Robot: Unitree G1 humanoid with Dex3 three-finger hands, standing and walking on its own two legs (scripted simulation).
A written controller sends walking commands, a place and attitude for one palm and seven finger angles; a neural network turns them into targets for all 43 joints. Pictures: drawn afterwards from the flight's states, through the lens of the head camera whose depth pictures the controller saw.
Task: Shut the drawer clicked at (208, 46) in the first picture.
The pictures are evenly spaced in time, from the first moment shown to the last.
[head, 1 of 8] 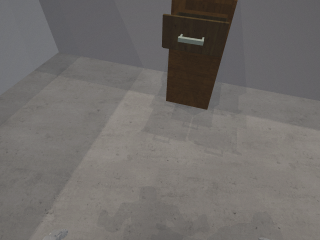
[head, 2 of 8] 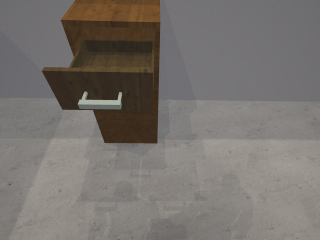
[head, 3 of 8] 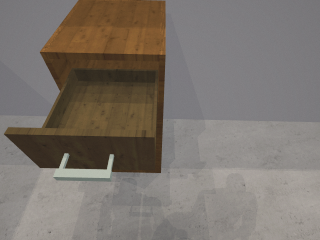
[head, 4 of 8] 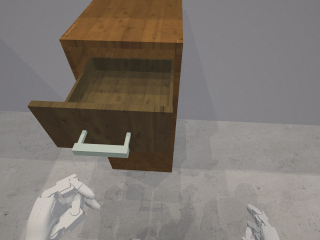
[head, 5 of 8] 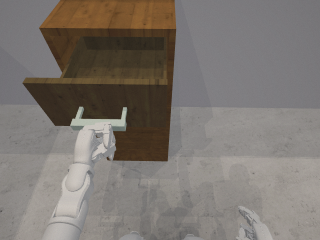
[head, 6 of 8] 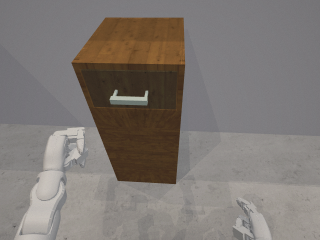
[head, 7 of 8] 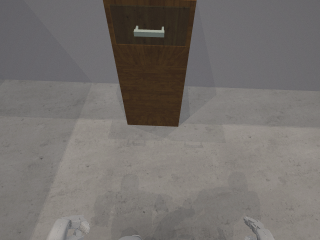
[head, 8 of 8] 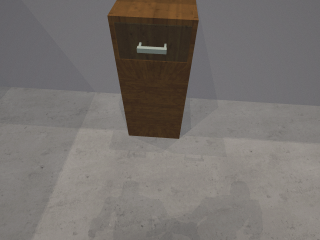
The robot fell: no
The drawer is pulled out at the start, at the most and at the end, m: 0.30 0.30 0.00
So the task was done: yes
